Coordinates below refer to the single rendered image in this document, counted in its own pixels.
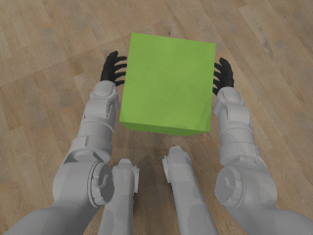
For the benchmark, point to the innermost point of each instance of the robot left hand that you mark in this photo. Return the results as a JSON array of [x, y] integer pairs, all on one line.
[[109, 69]]

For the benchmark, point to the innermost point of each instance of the left robot upper arm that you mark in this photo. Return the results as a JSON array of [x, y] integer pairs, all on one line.
[[79, 191]]

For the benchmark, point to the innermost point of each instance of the robot left forearm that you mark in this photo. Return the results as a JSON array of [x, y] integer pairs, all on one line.
[[94, 138]]

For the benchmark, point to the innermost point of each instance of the robot right forearm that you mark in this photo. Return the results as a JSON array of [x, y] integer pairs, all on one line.
[[237, 144]]

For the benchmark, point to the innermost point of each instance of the robot left thigh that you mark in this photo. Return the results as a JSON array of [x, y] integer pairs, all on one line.
[[117, 218]]

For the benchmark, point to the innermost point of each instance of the robot right hand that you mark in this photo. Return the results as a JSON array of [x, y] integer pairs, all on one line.
[[225, 76]]

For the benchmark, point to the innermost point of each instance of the carton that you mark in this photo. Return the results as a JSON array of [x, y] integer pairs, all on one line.
[[168, 85]]

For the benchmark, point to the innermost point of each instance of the right robot upper arm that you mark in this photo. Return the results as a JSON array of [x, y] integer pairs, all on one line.
[[250, 196]]

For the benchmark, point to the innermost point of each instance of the right robot shin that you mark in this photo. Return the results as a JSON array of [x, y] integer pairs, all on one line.
[[178, 148]]

